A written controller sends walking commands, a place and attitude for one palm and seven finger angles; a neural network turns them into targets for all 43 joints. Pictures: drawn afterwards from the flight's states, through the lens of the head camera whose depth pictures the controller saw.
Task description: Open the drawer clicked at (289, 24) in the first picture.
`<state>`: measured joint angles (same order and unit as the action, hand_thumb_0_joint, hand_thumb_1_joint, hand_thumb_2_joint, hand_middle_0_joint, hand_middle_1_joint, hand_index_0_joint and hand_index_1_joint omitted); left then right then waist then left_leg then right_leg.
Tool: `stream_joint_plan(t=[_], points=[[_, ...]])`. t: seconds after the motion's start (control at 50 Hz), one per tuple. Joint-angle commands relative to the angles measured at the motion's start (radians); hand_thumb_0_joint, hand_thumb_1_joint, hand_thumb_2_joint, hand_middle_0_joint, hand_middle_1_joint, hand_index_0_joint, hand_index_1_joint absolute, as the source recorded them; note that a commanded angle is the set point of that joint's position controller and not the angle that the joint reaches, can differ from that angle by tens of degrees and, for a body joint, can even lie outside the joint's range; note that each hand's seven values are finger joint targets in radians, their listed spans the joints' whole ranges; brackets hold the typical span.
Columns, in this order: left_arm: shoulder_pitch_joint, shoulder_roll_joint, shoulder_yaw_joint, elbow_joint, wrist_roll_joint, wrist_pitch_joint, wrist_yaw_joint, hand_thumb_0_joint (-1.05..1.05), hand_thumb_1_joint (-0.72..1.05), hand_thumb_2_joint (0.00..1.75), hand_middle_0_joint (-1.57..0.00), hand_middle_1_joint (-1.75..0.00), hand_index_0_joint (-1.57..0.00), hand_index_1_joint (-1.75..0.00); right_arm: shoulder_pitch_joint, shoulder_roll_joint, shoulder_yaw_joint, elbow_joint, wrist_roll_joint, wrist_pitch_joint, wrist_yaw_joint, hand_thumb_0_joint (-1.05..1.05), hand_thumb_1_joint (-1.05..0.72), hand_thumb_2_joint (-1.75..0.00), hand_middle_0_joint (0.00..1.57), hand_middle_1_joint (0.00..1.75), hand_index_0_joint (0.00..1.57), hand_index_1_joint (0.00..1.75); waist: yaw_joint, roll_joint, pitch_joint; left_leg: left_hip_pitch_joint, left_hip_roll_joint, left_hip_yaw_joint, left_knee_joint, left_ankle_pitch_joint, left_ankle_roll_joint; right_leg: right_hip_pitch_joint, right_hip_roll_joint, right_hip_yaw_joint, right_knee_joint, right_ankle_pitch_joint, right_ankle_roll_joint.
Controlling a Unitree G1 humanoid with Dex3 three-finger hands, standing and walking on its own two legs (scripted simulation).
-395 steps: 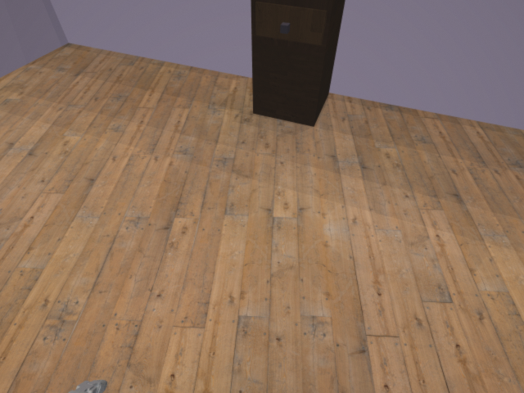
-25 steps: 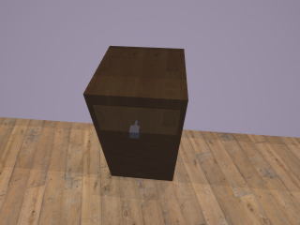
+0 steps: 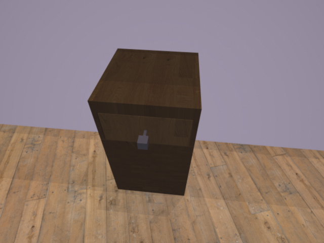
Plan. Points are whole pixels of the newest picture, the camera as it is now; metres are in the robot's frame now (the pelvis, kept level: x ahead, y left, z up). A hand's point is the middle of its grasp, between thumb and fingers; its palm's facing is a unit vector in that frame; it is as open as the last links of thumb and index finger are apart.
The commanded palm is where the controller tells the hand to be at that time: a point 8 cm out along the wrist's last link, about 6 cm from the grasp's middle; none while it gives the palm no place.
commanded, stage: look again from close up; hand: left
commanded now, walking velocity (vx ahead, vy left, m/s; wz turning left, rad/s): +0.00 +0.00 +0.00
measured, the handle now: (144, 138) +0.55 +0.11 -0.16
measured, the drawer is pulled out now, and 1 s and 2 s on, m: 0.00 0.00 0.00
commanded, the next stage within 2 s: shuffle to correct the standing spot in 0.34 s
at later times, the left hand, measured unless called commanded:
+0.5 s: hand out of the picture -0.02 +0.14 -0.18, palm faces +0.07 -0.99 -0.14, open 7.4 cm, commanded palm none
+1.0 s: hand out of the picture +0.05 +0.16 -0.17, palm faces +0.06 -0.97 -0.22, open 7.3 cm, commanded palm none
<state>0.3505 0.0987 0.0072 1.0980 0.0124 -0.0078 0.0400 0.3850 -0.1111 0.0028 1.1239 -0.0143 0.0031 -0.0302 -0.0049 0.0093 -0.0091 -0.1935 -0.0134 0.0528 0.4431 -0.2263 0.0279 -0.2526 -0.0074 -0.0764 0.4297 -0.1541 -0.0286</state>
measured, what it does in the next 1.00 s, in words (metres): stands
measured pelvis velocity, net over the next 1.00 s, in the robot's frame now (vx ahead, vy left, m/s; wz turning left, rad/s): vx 0.04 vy -0.02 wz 0.02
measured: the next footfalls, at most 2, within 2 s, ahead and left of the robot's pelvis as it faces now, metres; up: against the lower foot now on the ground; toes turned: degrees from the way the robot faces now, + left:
none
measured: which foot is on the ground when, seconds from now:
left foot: down 0.00-1.00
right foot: down 0.00-1.00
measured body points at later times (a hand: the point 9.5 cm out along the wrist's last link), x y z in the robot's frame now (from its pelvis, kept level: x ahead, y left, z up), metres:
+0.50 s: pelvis +0.01 +0.00 +0.00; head +0.00 +0.00 +0.45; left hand -0.02 +0.20 -0.16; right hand -0.02 -0.20 -0.16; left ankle +0.01 +0.10 -0.74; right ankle +0.05 -0.10 -0.74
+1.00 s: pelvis +0.04 -0.02 +0.00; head +0.02 -0.03 +0.45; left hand +0.05 +0.21 -0.15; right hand +0.04 -0.23 -0.17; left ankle +0.01 +0.09 -0.74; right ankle +0.05 -0.10 -0.74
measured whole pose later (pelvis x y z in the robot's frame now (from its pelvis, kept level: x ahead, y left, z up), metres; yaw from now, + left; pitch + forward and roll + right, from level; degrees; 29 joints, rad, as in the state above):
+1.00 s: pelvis +0.04 -0.02 +0.00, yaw +1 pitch -2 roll +0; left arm 0.29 0.14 0.00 1.09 0.01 -0.03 0.03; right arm 0.34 -0.15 0.02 1.07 -0.02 -0.01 -0.03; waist -0.01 0.04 -0.03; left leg -0.16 0.00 0.02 0.50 -0.31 0.01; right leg -0.22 0.01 -0.11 0.50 -0.25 -0.05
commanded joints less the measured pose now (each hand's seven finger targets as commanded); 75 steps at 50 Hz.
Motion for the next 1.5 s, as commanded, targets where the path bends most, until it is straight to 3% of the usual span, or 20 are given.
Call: stream_joint_plan(t=[0.0,0.18,0.42,0.48,0.6,0.62,0.64,0.66,0.68,0.7,0.74,0.76,0.78,0.8,0.82,0.86,0.92,1.0,1.18,1.48], points=[[0.074,0.079,0.015,-0.026,0.002,-0.009,0.009,0.0,0.9,0.9,-0.2,-0.3,-0.2,-0.3,0.079,-0.07,-0.016,-0.021,0.0,-0.015,-0.003,0.0,-0.9,-0.9,0.2,0.3,0.2,0.3,0.007,-0.007,0.11,-0.129,0.098,-0.117,-0.139,-0.098,0.01,0.033,-0.101,0.131,-0.107,-0.122,-0.003],[0.075,0.075,0.011,-0.015,0.002,-0.013,0.009,0.0,0.9,0.9,-0.2,-0.3,-0.2,-0.3,0.082,-0.069,-0.013,-0.018,0.003,-0.016,-0.005,0.0,-0.9,-0.9,0.2,0.3,0.2,0.3,0.004,-0.03,0.104,-0.107,0.101,-0.11,-0.133,-0.062,0.007,0.043,-0.103,0.128,-0.109,-0.09,-0.005],[0.08,0.071,0.01,-0.01,0.003,-0.013,0.008,0.0,0.9,0.9,-0.2,-0.3,-0.2,-0.3,0.076,-0.064,-0.011,-0.019,0.001,-0.016,-0.006,0.0,-0.9,-0.9,0.2,0.3,0.2,0.3,0.004,-0.002,0.116,-0.105,0.101,-0.112,-0.138,-0.075,0.008,0.031,-0.1,0.131,-0.113,-0.099,-0.005],[0.085,0.06,0.009,-0.005,0.004,-0.008,0.002,0.0,0.9,0.9,-0.2,-0.3,-0.2,-0.3,0.074,-0.072,-0.017,-0.019,-0.002,-0.019,-0.011,0.0,-0.9,-0.9,0.2,0.3,0.2,0.3,0.0,-0.01,0.119,-0.102,0.128,-0.142,-0.167,-0.139,0.015,0.019,-0.074,0.106,-0.086,-0.101,0.001],[0.079,0.054,0.029,-0.038,0.025,0.022,-0.022,0.0,0.9,0.9,-0.2,-0.3,-0.2,-0.3,0.058,-0.141,-0.053,-0.03,-0.012,-0.009,-0.03,0.0,-0.9,-0.9,0.2,0.3,0.2,0.3,0.0,0.063,0.165,-0.157,0.247,-0.255,-0.251,-0.295,0.071,-0.048,-0.022,0.033,0.084,-0.095,0.004],[0.086,0.044,0.028,-0.043,0.026,0.022,-0.023,0.0,0.9,0.9,-0.2,-0.3,-0.2,-0.3,0.052,-0.14,-0.053,-0.032,-0.012,-0.01,-0.031,0.0,-0.9,-0.9,0.2,0.3,0.2,0.3,0.006,0.072,0.172,-0.175,0.246,-0.256,-0.245,-0.283,0.078,-0.038,-0.024,0.039,0.089,-0.085,0.003],[0.133,0.116,0.008,-0.004,0.016,0.006,0.027,0.0,0.9,0.9,-0.2,-0.3,-0.2,-0.3,-0.107,-0.178,-0.048,-0.118,0.0,-0.019,-0.018,0.0,-0.9,-0.9,0.2,0.3,0.2,0.3,0.062,0.027,0.201,-0.221,0.179,-0.041,0.038,0.051,0.007,-0.023,-0.094,0.111,0.033,0.036,-0.004],[0.112,0.147,0.016,-0.039,0.017,-0.004,0.014,0.0,0.9,0.9,-0.2,-0.3,-0.2,-0.3,-0.058,-0.066,-0.025,-0.132,-0.004,-0.015,-0.002,0.0,-0.9,-0.9,0.2,0.3,0.2,0.3,0.025,-0.083,0.08,-0.192,0.056,-0.026,0.129,-0.17,-0.013,-0.011,-0.139,0.216,-0.09,-0.196,-0.036],[0.084,0.181,0.019,-0.051,0.012,-0.024,0.009,0.0,0.9,0.9,-0.2,-0.3,-0.2,-0.3,-0.005,-0.051,-0.014,-0.127,-0.008,-0.008,0.011,0.0,-0.9,-0.9,0.2,0.3,0.2,0.3,-0.002,-0.167,-0.004,-0.138,0.033,-0.008,0.228,-0.193,-0.014,-0.014,-0.207,0.309,-0.18,-0.348,-0.073],[0.042,0.163,0.025,-0.073,0.011,-0.033,0.009,0.0,0.9,0.9,-0.2,-0.3,-0.2,-0.3,0.024,-0.055,-0.013,-0.132,-0.009,-0.011,0.013,0.0,-0.9,-0.9,0.2,0.3,0.2,0.3,-0.023,-0.118,-0.026,-0.109,0.039,-0.032,0.27,-0.18,-0.006,-0.049,-0.229,0.325,-0.193,-0.337,-0.113],[0.001,0.152,0.026,-0.078,0.009,-0.044,0.009,0.0,0.9,0.9,-0.2,-0.3,-0.2,-0.3,0.062,-0.04,-0.004,-0.113,-0.004,-0.02,0.012,0.0,-0.9,-0.9,0.2,0.3,0.2,0.3,-0.048,-0.029,-0.023,-0.05,0.047,-0.031,0.168,-0.124,-0.005,-0.045,-0.211,0.243,-0.135,-0.104,-0.132],[-0.004,0.142,0.02,-0.069,0.006,-0.048,0.008,0.0,0.9,0.9,-0.2,-0.3,-0.2,-0.3,0.078,-0.036,0.0,-0.101,-0.003,-0.026,0.01,0.0,-0.9,-0.9,0.2,0.3,0.2,0.3,-0.054,-0.026,-0.004,-0.011,0.056,-0.044,0.077,-0.056,-0.005,-0.058,-0.188,0.207,-0.095,-0.044,-0.115],[-0.009,0.125,0.014,-0.058,0.003,-0.046,0.005,0.0,0.9,0.9,-0.2,-0.3,-0.2,-0.3,0.094,-0.05,0.003,-0.09,-0.003,-0.032,0.01,0.0,-0.9,-0.9,0.2,0.3,0.2,0.3,-0.049,0.019,0.031,-0.016,0.082,-0.08,0.032,0.029,0.005,-0.066,-0.146,0.154,-0.051,-0.04,-0.088],[0.004,0.115,0.009,-0.049,0.0,-0.041,0.001,0.0,0.9,0.9,-0.2,-0.3,-0.2,-0.3,0.073,-0.065,0.003,-0.085,-0.004,-0.038,0.008,0.0,-0.9,-0.9,0.2,0.3,0.2,0.3,-0.027,0.117,0.059,-0.045,0.109,-0.119,0.0,0.133,0.014,-0.035,-0.103,0.123,-0.001,0.018,-0.061],[0.022,0.113,0.008,-0.041,-0.001,-0.036,-0.001,0.0,0.9,0.9,-0.2,-0.3,-0.2,-0.3,0.053,-0.077,0.006,-0.09,-0.004,-0.041,0.001,0.0,-0.9,-0.9,0.2,0.3,0.2,0.3,-0.008,0.136,0.059,-0.081,0.131,-0.143,-0.017,0.192,0.023,0.023,-0.086,0.102,0.017,0.061,-0.045],[0.03,0.11,0.005,-0.032,-0.003,-0.03,-0.002,0.0,0.9,0.9,-0.2,-0.3,-0.2,-0.3,0.03,-0.096,0.005,-0.099,-0.001,-0.038,-0.006,0.0,-0.9,-0.9,0.2,0.3,0.2,0.3,0.001,0.031,0.073,-0.11,0.126,-0.132,-0.033,0.143,0.02,0.076,-0.088,0.097,0.004,0.075,-0.036],[0.012,0.116,0.002,-0.031,-0.005,-0.029,-0.003,0.0,0.9,0.9,-0.2,-0.3,-0.2,-0.3,0.03,-0.102,0.009,-0.088,-0.001,-0.034,-0.004,0.0,-0.9,-0.9,0.2,0.3,0.2,0.3,-0.003,-0.019,0.099,-0.103,0.108,-0.122,-0.057,0.073,0.014,0.077,-0.098,0.114,-0.027,0.053,-0.035],[0.001,0.129,0.003,-0.04,-0.006,-0.029,-0.003,0.0,0.9,0.9,-0.2,-0.3,-0.2,-0.3,0.023,-0.104,0.012,-0.073,-0.002,-0.031,-0.001,0.0,-0.9,-0.9,0.2,0.3,0.2,0.3,0.0,-0.031,0.12,-0.089,0.095,-0.114,-0.076,0.049,0.01,0.077,-0.107,0.12,-0.058,0.013,-0.035],[0.002,0.136,0.006,-0.035,-0.007,-0.032,-0.002,0.0,0.9,0.9,-0.2,-0.3,-0.2,-0.3,0.013,-0.108,0.015,-0.044,-0.001,-0.031,-0.002,0.0,-0.9,-0.9,0.2,0.3,0.2,0.3,0.004,-0.014,0.077,-0.047,0.095,-0.109,-0.087,0.091,0.003,0.13,-0.118,0.115,-0.064,0.094,-0.034],[0.036,0.106,0.003,-0.005,-0.005,-0.031,-0.001,0.0,0.9,0.9,-0.2,-0.3,-0.2,-0.3,0.037,-0.081,0.017,-0.013,0.001,-0.026,-0.004,0.0,-0.9,-0.9,0.2,0.3,0.2,0.3,0.002,-0.009,0.107,-0.046,0.09,-0.109,-0.1,0.032,0.003,0.091,-0.114,0.124,-0.116,-0.057,-0.035]])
